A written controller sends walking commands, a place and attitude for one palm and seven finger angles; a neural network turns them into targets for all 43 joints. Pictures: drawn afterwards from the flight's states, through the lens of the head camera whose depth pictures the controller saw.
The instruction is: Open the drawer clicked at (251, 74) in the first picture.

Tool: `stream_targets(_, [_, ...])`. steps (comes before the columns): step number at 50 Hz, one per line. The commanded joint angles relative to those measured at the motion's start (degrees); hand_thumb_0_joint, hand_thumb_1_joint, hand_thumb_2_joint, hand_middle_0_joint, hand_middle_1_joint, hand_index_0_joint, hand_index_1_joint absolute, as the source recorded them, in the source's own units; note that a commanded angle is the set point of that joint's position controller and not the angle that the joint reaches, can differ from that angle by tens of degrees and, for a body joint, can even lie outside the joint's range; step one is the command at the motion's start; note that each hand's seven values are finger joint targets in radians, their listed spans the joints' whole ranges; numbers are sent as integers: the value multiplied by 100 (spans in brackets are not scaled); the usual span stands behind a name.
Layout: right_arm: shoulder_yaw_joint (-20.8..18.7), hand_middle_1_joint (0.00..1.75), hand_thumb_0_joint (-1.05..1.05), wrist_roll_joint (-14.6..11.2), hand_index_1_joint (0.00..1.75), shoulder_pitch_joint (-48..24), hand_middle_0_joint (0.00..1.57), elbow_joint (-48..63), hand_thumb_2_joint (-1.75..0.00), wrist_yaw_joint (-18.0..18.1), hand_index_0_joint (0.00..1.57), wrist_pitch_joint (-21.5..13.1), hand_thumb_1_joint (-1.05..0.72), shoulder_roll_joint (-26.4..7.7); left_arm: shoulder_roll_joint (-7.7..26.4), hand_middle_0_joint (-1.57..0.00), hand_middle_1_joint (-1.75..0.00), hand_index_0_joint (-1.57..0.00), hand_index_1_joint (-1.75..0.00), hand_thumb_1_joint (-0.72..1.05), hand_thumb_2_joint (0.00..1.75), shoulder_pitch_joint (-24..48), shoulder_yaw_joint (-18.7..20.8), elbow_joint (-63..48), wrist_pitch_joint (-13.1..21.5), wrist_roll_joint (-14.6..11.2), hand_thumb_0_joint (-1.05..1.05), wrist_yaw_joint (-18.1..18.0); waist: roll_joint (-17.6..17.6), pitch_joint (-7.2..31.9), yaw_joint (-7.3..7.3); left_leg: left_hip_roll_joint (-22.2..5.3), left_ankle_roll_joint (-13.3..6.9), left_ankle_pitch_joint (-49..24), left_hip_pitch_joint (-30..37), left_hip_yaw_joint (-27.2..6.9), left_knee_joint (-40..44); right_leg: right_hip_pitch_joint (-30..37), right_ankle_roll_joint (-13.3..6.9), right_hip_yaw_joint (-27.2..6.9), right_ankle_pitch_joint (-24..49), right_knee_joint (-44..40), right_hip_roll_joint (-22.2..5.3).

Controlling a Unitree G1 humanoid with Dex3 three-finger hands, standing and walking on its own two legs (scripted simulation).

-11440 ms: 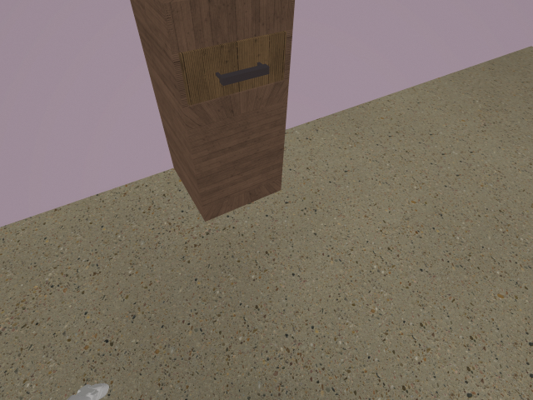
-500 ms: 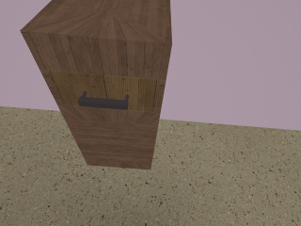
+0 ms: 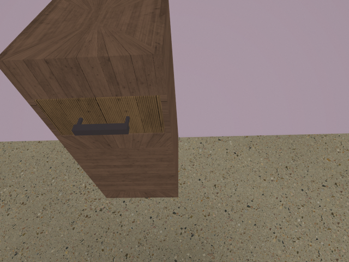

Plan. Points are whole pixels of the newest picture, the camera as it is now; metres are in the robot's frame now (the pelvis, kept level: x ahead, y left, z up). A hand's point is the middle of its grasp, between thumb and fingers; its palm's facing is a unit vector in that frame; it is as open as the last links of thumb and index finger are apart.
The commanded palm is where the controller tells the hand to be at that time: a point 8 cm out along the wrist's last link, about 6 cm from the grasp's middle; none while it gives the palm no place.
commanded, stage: come to a stop and stand still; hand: left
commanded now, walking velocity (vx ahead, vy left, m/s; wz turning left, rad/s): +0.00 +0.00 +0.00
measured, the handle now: (102, 124) +0.52 +0.26 -0.05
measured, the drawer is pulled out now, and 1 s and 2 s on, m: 0.00 0.00 0.00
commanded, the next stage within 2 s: look again from close up in 0.46 s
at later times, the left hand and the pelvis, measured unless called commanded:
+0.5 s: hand out of the picture -0.04 +0.14 -0.17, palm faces +0.07 -0.98 -0.16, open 7.3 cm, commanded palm none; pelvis -0.02 -0.02 +0.01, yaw +0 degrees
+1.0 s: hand out of the picture +0.03 +0.23 -0.17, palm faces +0.03 -0.98 -0.20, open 7.3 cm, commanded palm none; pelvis -0.02 +0.05 +0.00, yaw +0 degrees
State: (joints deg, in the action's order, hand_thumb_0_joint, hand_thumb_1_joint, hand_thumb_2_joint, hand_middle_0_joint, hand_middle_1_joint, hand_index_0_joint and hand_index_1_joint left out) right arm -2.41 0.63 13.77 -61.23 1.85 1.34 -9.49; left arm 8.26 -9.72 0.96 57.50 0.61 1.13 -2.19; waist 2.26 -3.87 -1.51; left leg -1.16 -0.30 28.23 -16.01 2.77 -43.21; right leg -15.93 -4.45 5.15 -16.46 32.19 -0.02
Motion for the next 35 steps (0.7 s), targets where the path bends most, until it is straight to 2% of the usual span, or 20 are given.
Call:
stream_targets(1, [45,30,0,-18,30,366,20,118,-90,-52,20,-32,-90,-49,813,-20,-30,-20,-30,90,90,-412,171,-208,53,17,0,-8,-998,367,156,-80,67,-158,-211,-129,-406,233,-672,-1314,2073,-1462,-1367])
stream_targets(4, [68,30,0,-2,30,407,20,95,-90,-50,20,-61,-90,6,820,-20,-30,-20,-30,90,90,-608,209,-174,33,22,0,-2,-799,358,211,-61,91,-383,-20,-34,432,293,-654,-1359,1447,-1543,-1272])
stream_targets(6, [102,30,0,8,30,572,20,16,-90,-29,20,-93,-90,14,824,-20,-30,-20,-30,90,90,-636,193,-110,32,-17,0,11,-574,433,148,-38,66,-840,405,-57,1225,252,-542,-1376,1116,-1501,-1162])
stream_targets(8, [113,30,0,-9,30,850,20,-126,-90,-9,20,-124,-90,4,761,-20,-30,-20,-30,90,90,-549,165,-87,28,-63,0,27,-535,356,24,-97,21,-1365,908,-127,2013,12,-237,-1199,493,-1486,-934])
stream_targets(10, [126,30,0,43,30,823,20,-117,-90,14,20,-195,-90,-215,544,-20,-30,-20,-30,90,90,-616,113,-48,17,-97,0,43,88,185,147,-512,-177,-1722,710,-582,2277,9,93,-1042,317,-1434,-560])
stream_targets(11, [139,30,0,56,30,762,20,-97,-90,21,20,-200,-90,-271,491,-20,-30,-20,-30,90,90,-672,101,-4,32,-90,0,41,19,187,199,-616,-211,-1742,484,-606,2236,236,201,-1014,423,-1471,-488])
stream_targets(12, [155,30,0,53,30,666,20,-117,-90,39,20,-220,-90,-242,531,-20,-30,-20,-30,90,90,-712,105,83,40,-90,0,51,279,260,233,-582,-198,-1695,367,-563,2266,509,262,-999,644,-1470,-534])
stream_targets(13, [168,30,0,34,30,613,20,-139,-90,44,20,-210,-90,-185,576,-20,-30,-20,-30,90,90,-737,116,151,29,-91,0,48,440,161,261,-550,-159,-1504,179,-535,2316,700,297,-979,649,-1508,-549])
stream_targets(15, [202,30,0,28,30,702,20,-124,-90,45,20,-193,-90,-168,633,-20,-30,-20,-30,90,90,-844,89,249,46,-93,0,70,131,97,246,-407,-87,-1222,96,-409,2312,794,293,-1124,278,-1743,-645])
stream_targets(17, [223,30,0,33,30,873,20,-169,-90,46,20,-162,-90,-159,627,-20,-30,-20,-30,90,90,-870,73,317,46,-86,0,79,-286,-76,189,-333,-67,-1142,157,-336,2263,598,292,-1189,-266,-2001,-686])
stream_targets(18, [227,30,0,33,30,924,20,-195,-90,46,20,-137,-90,-138,589,-20,-30,-20,-30,90,90,-869,60,340,30,-74,0,77,-358,-255,172,-328,-66,-1073,195,-334,2289,398,276,-1180,-521,-2089,-663])
stream_targets(23, [265,30,0,46,30,1238,20,-280,-90,38,20,-139,-90,-98,512,-20,-30,-20,-30,90,90,-1033,44,408,44,-84,0,68,-397,-179,143,-274,-90,-1077,216,-327,2323,370,252,-1145,-752,-2129,-633])
stream_targets(27, [295,30,0,54,30,1360,20,-310,-90,40,20,-201,-90,-37,410,-20,-30,-20,-30,90,90,-1188,25,480,78,-96,0,68,-266,-74,166,-302,-106,-1173,133,-371,2433,492,172,-1060,-438,-1918,-611])
stream_targets(28, [96,30,0,69,30,991,20,367,-90,-32,20,-112,-90,-804,1240,-20,-30,-20,-30,90,90,-1105,-42,28,180,11,0,19,-391,-997,-73,-10,-106,-1502,-90,-554,1918,-8,268,-1271,-254,-1668,-577])
stream_targets(29, [87,30,0,112,30,960,20,412,-90,-13,20,-132,-90,-602,978,-20,-30,-20,-30,90,90,-1239,73,150,162,-76,0,-27,-256,23,84,-162,-145,-829,27,-355,1353,12,194,-1603,-1461,-1741,-984])
stream_targets(30, [55,30,0,118,30,1225,20,328,-90,18,20,-152,-90,-493,988,-20,-30,-20,-30,90,90,-1160,144,89,171,-15,0,-51,-291,529,-57,0,-156,-972,-1,-242,1127,394,144,-1808,-1158,-1970,-1147])
stream_targets(31, [41,30,0,96,30,1366,20,300,-90,30,20,-141,-90,-475,1065,-20,-30,-20,-30,90,90,-1071,150,-29,156,-28,0,-42,-299,772,-61,42,-153,-890,34,-199,918,568,97,-1804,-1059,-2030,-1260])
stream_targets(32, [24,30,0,76,30,1426,20,309,-90,38,20,-144,-90,-404,991,-20,-30,-20,-30,90,90,-1062,174,-69,154,-15,0,-40,-392,822,-61,18,-159,-855,-66,-194,802,558,10,-1810,-927,-2013,-1300])
stream_targets(33, [72,30,0,90,30,1485,20,310,-90,15,20,-123,-90,-319,897,-20,-30,-20,-30,90,90,-1018,137,-67,137,-23,0,-48,-725,684,-90,-20,-178,-800,-59,-153,803,425,-57,-1733,-1083,-2066,-1316])
stream_targets(35, [67,30,0,76,30,1499,20,279,-90,14,20,-156,-90,-331,814,-20,-30,-20,-30,90,90,-943,153,-63,149,-29,0,-50,-799,386,-96,-117,-214,-1060,-1,-229,1063,132,-165,-1556,-974,-2005,-1259])
